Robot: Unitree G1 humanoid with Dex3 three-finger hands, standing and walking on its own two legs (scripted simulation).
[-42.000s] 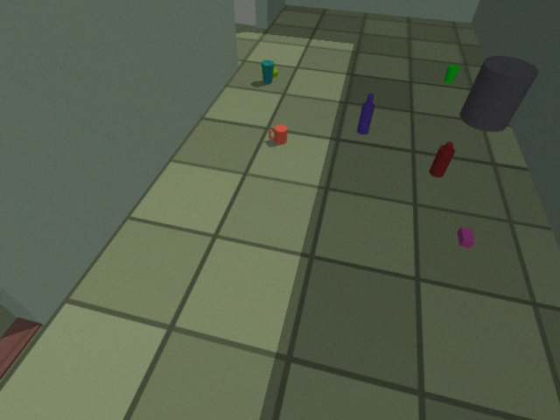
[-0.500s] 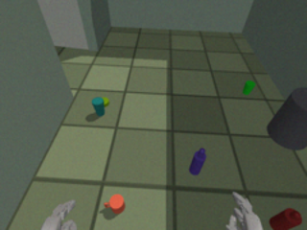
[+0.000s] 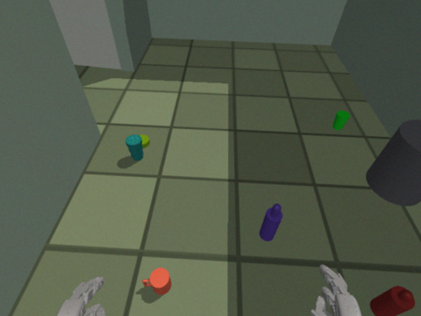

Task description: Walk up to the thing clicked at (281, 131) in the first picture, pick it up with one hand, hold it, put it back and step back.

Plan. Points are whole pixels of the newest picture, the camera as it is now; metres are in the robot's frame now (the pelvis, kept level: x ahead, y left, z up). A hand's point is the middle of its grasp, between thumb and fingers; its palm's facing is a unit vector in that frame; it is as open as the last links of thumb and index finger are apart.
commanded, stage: home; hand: left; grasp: from above
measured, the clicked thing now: (156, 281) +0.43 +0.20 -0.67
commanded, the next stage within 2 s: stand in 0.20 s
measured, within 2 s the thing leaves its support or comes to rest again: neither
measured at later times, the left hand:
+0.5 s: hand out of the picture +0.13 +0.22 -0.09, palm faces +0.02 -0.94 -0.34, open 7.4 cm
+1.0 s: hand out of the picture +0.03 +0.24 -0.10, palm faces +0.06 -0.94 -0.33, open 7.4 cm
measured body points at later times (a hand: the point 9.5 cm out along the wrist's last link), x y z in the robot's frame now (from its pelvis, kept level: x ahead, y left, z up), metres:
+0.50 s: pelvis -0.01 +0.00 +0.02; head +0.01 +0.00 +0.47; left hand +0.13 +0.27 -0.07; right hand +0.12 -0.27 -0.09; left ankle +0.01 +0.13 -0.68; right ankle +0.00 -0.14 -0.68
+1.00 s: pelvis +0.00 +0.00 +0.06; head +0.00 -0.01 +0.51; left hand +0.02 +0.28 -0.08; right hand +0.08 -0.27 -0.08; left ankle +0.01 +0.13 -0.68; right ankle +0.00 -0.14 -0.68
